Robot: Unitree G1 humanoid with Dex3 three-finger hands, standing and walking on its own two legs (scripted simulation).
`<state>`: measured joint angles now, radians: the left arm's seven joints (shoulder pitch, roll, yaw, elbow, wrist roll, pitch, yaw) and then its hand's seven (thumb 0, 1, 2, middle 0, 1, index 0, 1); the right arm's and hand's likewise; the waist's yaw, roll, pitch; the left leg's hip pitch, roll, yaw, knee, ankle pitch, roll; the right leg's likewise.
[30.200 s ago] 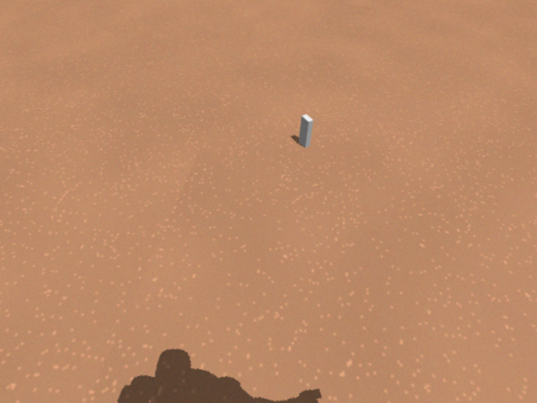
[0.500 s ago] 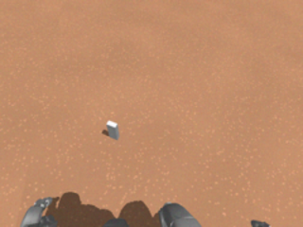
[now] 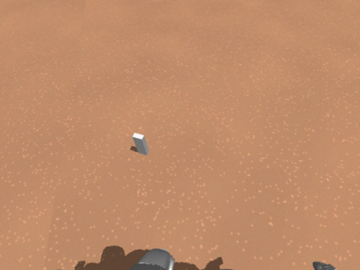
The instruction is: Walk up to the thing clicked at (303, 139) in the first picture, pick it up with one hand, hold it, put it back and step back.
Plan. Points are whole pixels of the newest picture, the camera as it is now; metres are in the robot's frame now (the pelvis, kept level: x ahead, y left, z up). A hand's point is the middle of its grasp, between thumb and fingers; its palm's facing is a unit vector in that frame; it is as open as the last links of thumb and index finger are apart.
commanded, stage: step back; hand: left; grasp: from the side
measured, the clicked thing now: (141, 144) +0.85 +0.32 -0.67
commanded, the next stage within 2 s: stand in 1.40 s
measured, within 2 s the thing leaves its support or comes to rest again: neither
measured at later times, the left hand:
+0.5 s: hand out of the picture -0.10 +0.23 -0.16, palm faces +0.01 -0.93 -0.38, open 7.4 cm
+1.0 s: hand out of the picture -0.08 +0.25 -0.14, palm faces +0.05 -0.91 -0.42, open 7.4 cm
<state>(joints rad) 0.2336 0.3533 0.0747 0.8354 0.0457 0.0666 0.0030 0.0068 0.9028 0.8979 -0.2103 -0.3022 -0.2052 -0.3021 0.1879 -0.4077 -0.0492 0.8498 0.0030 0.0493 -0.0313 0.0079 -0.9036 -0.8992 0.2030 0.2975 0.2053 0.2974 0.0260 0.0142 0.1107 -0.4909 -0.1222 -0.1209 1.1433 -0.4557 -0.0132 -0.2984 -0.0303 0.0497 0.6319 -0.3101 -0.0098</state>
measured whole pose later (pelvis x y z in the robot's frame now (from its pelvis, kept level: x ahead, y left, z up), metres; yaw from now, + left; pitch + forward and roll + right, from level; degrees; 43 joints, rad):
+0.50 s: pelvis -0.15 -0.03 -0.01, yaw +1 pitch -3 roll -3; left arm 0.23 0.36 0.06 0.93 0.04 0.01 0.00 0.00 0.91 0.90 -0.21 -0.30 -0.20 -0.30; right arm 0.13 -0.40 -0.06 0.84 -0.04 0.03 0.00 0.01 -0.90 -0.90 0.20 0.30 0.21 0.30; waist 0.00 0.05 0.11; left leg -0.40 0.07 -0.04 0.72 -0.30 0.02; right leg -0.15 0.05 0.03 0.58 -0.39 0.00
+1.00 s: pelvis -0.15 -0.03 +0.00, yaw +3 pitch -3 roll +0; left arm 0.17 0.41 0.07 0.98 0.02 -0.02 0.00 0.01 0.91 0.90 -0.21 -0.30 -0.20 -0.30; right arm 0.24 -0.36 -0.05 0.98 -0.02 -0.01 0.01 0.01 -0.90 -0.90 0.21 0.30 0.21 0.30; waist -0.01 0.00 0.08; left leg -0.26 0.01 -0.04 0.61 -0.31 -0.02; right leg -0.26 -0.01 -0.03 0.59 -0.28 -0.02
